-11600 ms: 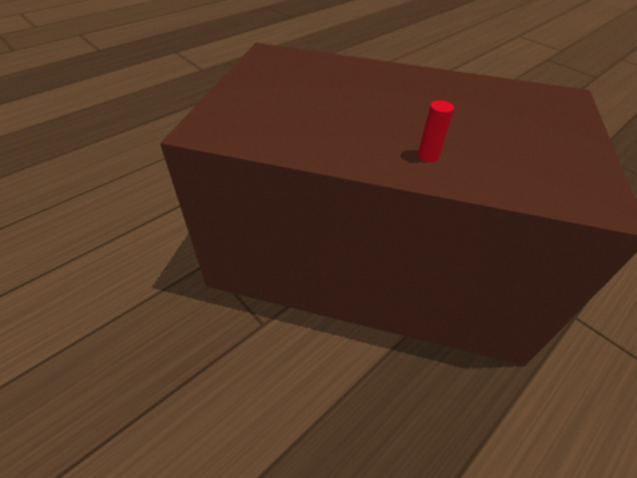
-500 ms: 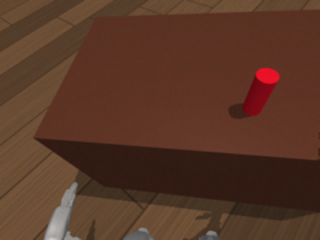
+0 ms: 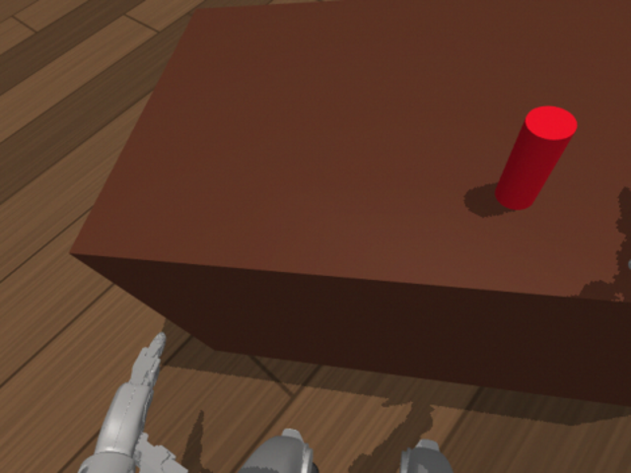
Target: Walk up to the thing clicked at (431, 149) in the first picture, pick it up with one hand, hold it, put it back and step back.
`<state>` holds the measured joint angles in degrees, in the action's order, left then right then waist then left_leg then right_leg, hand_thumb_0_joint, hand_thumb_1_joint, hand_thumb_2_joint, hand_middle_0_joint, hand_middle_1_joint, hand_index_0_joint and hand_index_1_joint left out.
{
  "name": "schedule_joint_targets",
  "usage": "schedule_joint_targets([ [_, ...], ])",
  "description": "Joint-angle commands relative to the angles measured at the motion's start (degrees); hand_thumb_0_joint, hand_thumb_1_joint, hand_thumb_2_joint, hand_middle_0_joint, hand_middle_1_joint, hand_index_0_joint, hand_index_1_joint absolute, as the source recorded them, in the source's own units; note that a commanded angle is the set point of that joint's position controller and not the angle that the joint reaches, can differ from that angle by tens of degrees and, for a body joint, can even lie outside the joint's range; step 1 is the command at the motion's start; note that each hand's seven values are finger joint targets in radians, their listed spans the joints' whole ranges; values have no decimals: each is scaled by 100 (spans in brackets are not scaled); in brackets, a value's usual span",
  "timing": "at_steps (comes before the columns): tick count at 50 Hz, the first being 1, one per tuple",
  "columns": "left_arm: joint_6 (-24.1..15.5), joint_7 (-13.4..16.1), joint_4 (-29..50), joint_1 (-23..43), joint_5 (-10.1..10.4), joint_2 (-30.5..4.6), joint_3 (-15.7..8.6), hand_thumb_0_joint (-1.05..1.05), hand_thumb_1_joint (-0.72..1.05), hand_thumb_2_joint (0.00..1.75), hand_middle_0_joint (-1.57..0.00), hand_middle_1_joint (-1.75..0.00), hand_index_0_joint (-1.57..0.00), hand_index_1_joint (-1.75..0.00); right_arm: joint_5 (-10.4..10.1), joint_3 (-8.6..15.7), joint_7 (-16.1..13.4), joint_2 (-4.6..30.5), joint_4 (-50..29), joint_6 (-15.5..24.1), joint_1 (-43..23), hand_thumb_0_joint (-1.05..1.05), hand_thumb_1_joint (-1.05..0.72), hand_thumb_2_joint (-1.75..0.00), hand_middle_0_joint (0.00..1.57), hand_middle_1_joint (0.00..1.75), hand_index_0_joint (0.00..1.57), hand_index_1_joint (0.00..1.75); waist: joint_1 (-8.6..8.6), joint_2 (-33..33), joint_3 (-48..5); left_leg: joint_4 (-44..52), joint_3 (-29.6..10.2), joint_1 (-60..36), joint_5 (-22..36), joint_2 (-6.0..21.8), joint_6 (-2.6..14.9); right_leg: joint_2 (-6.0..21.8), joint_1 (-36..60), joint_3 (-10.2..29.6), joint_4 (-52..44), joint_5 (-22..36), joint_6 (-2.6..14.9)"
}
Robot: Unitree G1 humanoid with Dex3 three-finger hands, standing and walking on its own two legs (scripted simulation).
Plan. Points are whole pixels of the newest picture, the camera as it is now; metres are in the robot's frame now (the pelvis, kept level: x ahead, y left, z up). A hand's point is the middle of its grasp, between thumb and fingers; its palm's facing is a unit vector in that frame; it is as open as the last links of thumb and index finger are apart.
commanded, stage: close in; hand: right
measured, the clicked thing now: (530, 162) +0.54 -0.20 +0.02
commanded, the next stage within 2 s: rest palm in 0.54 s
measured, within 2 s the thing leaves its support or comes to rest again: leaves its support in 1.90 s
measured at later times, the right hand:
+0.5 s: hand (559, 184) +0.50 -0.23 +0.02, palm faces +0.16 +0.99 +0.02, open 17.7 cm
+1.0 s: hand (516, 184) +0.51 -0.19 +0.01, palm faces +0.17 +0.98 +0.03, open 16.9 cm
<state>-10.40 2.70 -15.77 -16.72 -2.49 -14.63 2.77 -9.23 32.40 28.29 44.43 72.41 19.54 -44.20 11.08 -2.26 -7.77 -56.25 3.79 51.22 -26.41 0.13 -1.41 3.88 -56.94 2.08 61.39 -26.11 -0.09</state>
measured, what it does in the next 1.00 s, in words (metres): stands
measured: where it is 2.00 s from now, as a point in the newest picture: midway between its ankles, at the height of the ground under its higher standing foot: outside the picture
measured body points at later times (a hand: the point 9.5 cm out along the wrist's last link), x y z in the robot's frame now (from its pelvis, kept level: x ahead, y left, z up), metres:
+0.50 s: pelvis -0.01 +0.00 -0.02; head +0.12 -0.05 +0.41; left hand +0.14 +0.26 -0.01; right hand +0.49 -0.29 +0.02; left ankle +0.00 +0.14 -0.67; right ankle +0.02 -0.11 -0.67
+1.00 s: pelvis -0.01 +0.01 -0.03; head +0.12 -0.03 +0.40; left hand +0.14 +0.27 -0.02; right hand +0.49 -0.24 +0.01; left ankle +0.00 +0.14 -0.67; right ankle +0.02 -0.11 -0.67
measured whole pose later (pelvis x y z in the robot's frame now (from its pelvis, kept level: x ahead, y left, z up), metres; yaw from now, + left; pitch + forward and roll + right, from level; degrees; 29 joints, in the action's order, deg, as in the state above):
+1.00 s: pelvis -0.01 +0.01 -0.03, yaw +2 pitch +24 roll +4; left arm -1.0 -2.6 2.1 -21.2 -4.2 -13.4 -1.4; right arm -0.4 31.4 5.3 30.0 68.6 25.3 -46.7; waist 15.1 1.0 -8.6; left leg -65.1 3.0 59.6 -29.4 -1.4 -0.9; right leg 5.6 -64.3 1.9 69.5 -29.3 -0.7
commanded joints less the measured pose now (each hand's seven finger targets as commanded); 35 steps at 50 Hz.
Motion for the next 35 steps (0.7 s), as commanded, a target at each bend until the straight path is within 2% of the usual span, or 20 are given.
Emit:
schedule_joint_targets([
  [1, -169, 37, 1137, -441, -44, -1174, -850, 0, -54, 4, -6, -6, -6, -6, 87, 277, -515, 1806, -1603, 695, -2281, 0, 57, -6, 3, 5, 4, 5, 50, 1808, -2537, 231, -118, 35, 1559, -247, 266, -77, 2441, 176, -418, 2207, 22],
  [3, -116, 25, 1383, -377, -87, -1206, -988, 0, -56, 4, -6, -6, -6, -6, 218, 522, -750, 2088, -1774, 840, -2462, 0, 59, -4, 4, 4, 4, 4, 53, 2051, -3002, 113, -129, -74, 1681, -248, 279, -65, 2593, 168, -283, 2388, -12],
  [4, -69, -14, 1394, -421, -105, -1137, -923, 0, -56, 5, -6, -6, -6, -6, 239, 575, -843, 2027, -1677, 885, -2380, 0, 60, -3, 4, 4, 4, 4, 74, 2015, -2966, 71, -105, -126, 1775, -261, 273, -71, 2457, 170, -210, 2467, -17],
  [7, -3, -88, 1674, -160, -151, -905, -750, 0, -55, 4, -6, -6, -6, -6, 365, 351, -1125, 1514, -1681, 1029, -2547, 0, 61, -3, 4, 5, 4, 5, 54, 2231, -3311, -105, -75, 62, 1702, -294, 300, -19, 2523, 201, -38, 2619, -49],
  [8, 10, -97, 1757, -94, -182, -942, -833, 0, -54, 4, -5, -6, -6, -6, 413, 274, -1214, 1369, -1752, 1074, -2701, 0, 60, -3, 4, 5, 4, 5, 125, 2329, -3431, -139, -58, 141, 1659, -321, 319, -2, 2576, 222, -30, 2634, -75],
  [10, 67, -106, 1923, -121, -193, -1053, -956, 0, -55, 4, -5, -6, -6, -5, 553, 443, -1413, 1674, -2039, 1108, -2774, 0, 61, -4, 4, 5, 4, 5, 23, 2560, -3938, -176, -63, -25, 1830, -313, 310, 5, 2853, 198, 71, 2870, -81],
  [11, 128, -133, 1844, -241, -215, -993, -883, 0, -54, 4, -5, -6, -5, -5, 632, 399, -1489, 1636, -2004, 1075, -2688, 0, 61, -4, 3, 5, 3, 5, -40, 2638, -3949, -204, -56, -74, 1915, -317, 305, 0, 2894, 176, 98, 3013, -102],
  [14, 274, -204, 1994, -297, -203, -900, -875, 0, -54, 4, -5, -6, -6, -5, 698, 249, -1644, 1152, -1703, 968, -2319, 0, 61, -4, 3, 5, 3, 5, 59, 2429, -3598, -147, -24, -180, 2042, -332, 293, 13, 2668, 174, 71, 3038, -95],
  [15, 334, -231, 1964, -329, -192, -877, -841, 0, -54, 4, -5, -6, -6, -5, 702, 211, -1691, 1011, -1550, 906, -2114, 0, 60, -4, 3, 5, 3, 5, 14, 2307, -3381, -126, -4, -168, 2007, -346, 294, 15, 2498, 172, 4, 2934, -90],
  [18, 423, -267, 2301, -298, -143, -1001, -1023, 0, -54, 3, -6, -6, -6, -5, 726, 78, -1770, 701, -1275, 796, -1946, 0, 58, -4, 4, 5, 4, 5, 196, 1754, -2802, -31, 3, -201, 1826, -361, 272, 15, 1952, 161, -86, 2260, -16],
  [19, 446, -273, 2213, -403, -125, -964, -1012, 0, -53, 3, -6, -6, -6, -5, 693, -50, -1770, 405, -1079, 754, -1841, 0, 58, -4, 4, 5, 4, 5, 327, 1561, -2396, -26, 33, 10, 1611, -376, 278, 32, 1738, 179, -152, 1992, -13],
  [20, 454, -285, 2168, -489, -132, -949, -1018, 0, -53, 3, -6, -6, -6, -5, 685, 5, -1801, 434, -1166, 771, -1924, 0, 58, -5, 4, 5, 4, 5, 287, 1476, -2319, -16, -5, 46, 1554, -366, 262, 37, 1627, 165, -120, 1848, 22],
  [22, 439, -285, 2368, -490, -97, -1025, -1147, 0, -54, 3, -6, -6, -6, -5, 628, -12, -1838, 255, -1183, 785, -2037, 0, 58, -5, 4, 5, 4, 5, 406, 1279, -2158, -18, 37, 198, 1233, -391, 271, 67, 1578, 233, -245, 1470, 29],
  [25, 437, -293, 2642, -632, -90, -987, -1168, 0, -54, 3, -6, -6, -6, -5, 648, -144, -1904, 103, -1432, 866, -2386, 0, 55, -5, 4, 5, 4, 5, 518, 1133, -2367, 7, 0, 126, 1196, -385, 249, 41, 1647, 205, -215, 1238, 74],
  [26, 432, -313, 2731, -679, -91, -889, -1045, 0, -54, 4, -6, -6, -6, -5, 651, -154, -1933, 113, -1466, 893, -2390, 0, 53, -4, 4, 5, 4, 5, 468, 1125, -2426, -4, -34, -12, 1299, -377, 232, 6, 1589, 169, -171, 1267, 92],
  [29, 450, -337, 2491, -865, -100, -762, -986, 0, -54, 4, -5, -6, -6, -5, 689, -197, -1987, 181, -1822, 967, -2705, 0, 50, -4, 5, 4, 4, 4, 380, 1515, -2746, -147, -75, 75, 1601, -334, 243, -28, 1861, 131, -25, 1735, 69],
  [30, 452, -330, 2563, -915, -105, -840, -1115, 0, -54, 3, -5, -6, -6, -5, 706, -174, -2012, 248, -1886, 978, -2750, 0, 49, -4, 5, 4, 4, 4, 438, 1597, -2831, -137, -91, 31, 1639, -326, 232, -32, 1957, 116, 15, 1775, 65],
  [32, 456, -340, 2704, -696, -121, -850, -1062, 0, -53, 4, -5, -6, -5, -5, 769, -199, -2101, 230, -2016, 961, -2820, 0, 51, -4, 4, 5, 4, 5, 342, 1736, -3150, -156, -133, -84, 1846, -306, 220, -39, 2079, 75, 99, 1987, 64],
  [34, 511, -350, 2450, -818, -147, -894, -1127, 0, -60, 8, -5, -4, -3, -6, 793, -214, -2198, 188, -2026, 952, -2875, 0, 45, -8, 5, 5, 4, 5, 274, 1970, -2996, -185, -125, 62, 1705, -305, 248, -39, 2041, 73, 53, 1954, 21],
  [35, 526, -352, 2510, -729, -141, -913, -1177, 0, -60, 8, -5, -4, -3, -6, 816, -317, -2227, 44, -1777, 919, -2775, 0, 43, -7, 5, 5, 4, 5, 320, 1883, -2856, -109, -115, 69, 1578, -323, 249, -50, 2005, 65, -1, 1776, 18],
])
